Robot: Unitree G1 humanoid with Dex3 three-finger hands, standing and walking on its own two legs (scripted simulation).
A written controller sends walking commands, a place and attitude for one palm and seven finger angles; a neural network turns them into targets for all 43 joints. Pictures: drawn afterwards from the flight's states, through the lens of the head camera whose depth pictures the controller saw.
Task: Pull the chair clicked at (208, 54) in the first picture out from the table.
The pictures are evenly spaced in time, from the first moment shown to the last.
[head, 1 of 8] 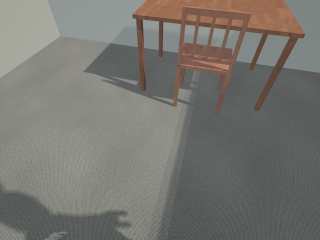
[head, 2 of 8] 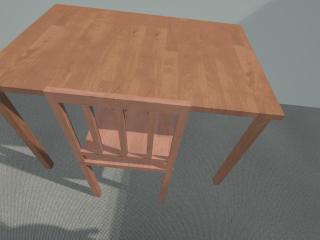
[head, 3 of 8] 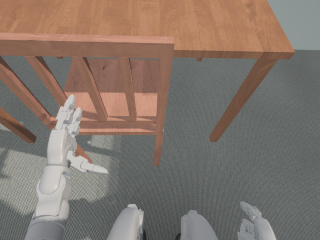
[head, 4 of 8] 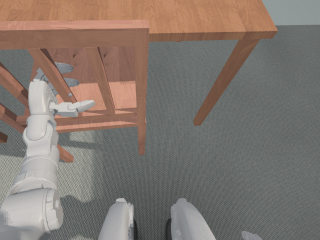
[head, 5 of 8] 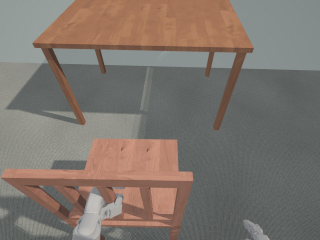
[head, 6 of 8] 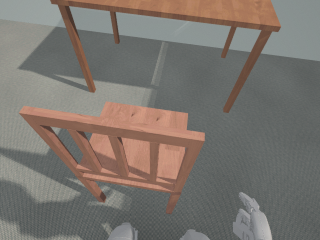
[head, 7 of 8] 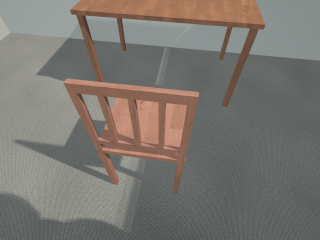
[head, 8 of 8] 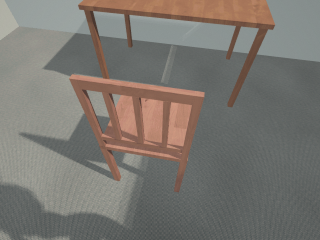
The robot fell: no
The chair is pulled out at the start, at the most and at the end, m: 0.00 0.68 0.67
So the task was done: yes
